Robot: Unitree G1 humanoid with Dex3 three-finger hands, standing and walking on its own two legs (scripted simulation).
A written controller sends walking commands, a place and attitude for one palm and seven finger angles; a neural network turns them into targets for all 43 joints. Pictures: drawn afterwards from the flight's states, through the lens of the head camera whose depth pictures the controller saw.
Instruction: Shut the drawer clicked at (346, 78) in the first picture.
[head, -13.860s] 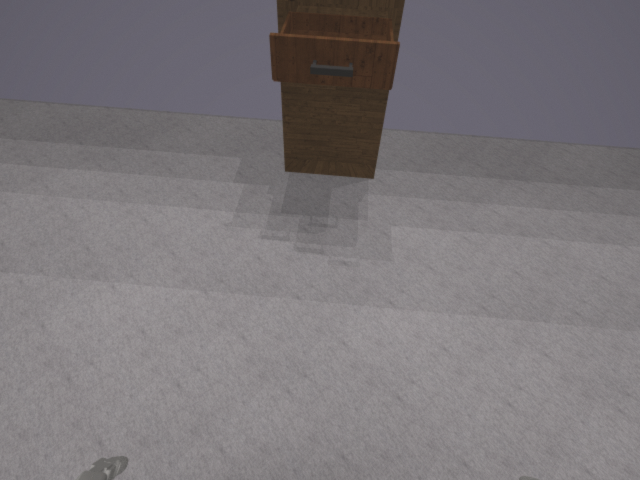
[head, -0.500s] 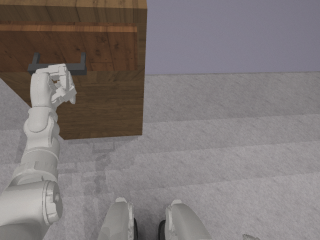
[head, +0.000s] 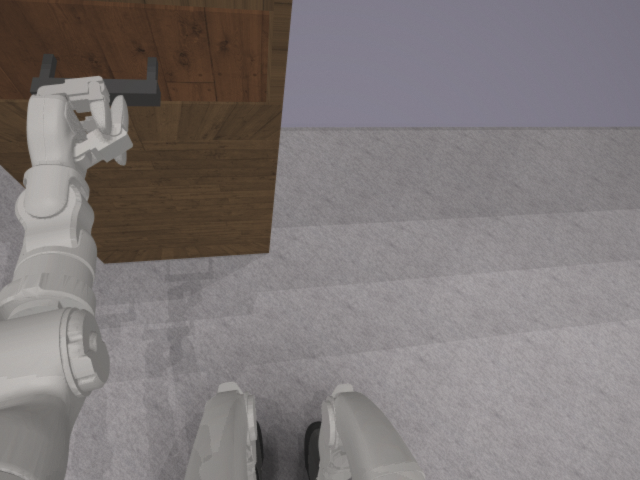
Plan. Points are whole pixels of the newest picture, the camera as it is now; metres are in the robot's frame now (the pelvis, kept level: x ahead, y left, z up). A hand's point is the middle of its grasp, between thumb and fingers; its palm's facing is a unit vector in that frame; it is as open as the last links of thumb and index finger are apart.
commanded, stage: push the drawer shut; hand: left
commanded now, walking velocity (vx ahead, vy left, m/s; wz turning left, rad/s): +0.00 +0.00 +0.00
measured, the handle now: (100, 78) +0.58 +0.24 +0.05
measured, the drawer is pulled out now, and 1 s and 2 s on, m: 0.00 0.00 0.00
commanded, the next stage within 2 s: pull the fist back off the drawer in 0.22 s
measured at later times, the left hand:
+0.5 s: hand (117, 127) +0.52 +0.21 +0.04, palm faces +0.10 -0.99 -0.05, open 2.8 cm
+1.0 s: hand (131, 133) +0.51 +0.20 +0.04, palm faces +0.10 -0.99 -0.03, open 2.7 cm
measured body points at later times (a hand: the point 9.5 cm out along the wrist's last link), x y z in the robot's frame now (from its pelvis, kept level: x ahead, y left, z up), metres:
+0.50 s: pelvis -0.03 +0.00 -0.01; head +0.14 +0.06 +0.40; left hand +0.50 +0.26 +0.05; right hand -0.02 -0.27 -0.10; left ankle +0.05 +0.07 -0.61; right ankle +0.02 -0.10 -0.61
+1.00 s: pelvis -0.01 +0.00 +0.00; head +0.15 +0.04 +0.42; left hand +0.50 +0.25 +0.05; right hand +0.01 -0.27 -0.10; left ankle +0.05 +0.07 -0.61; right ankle +0.02 -0.10 -0.61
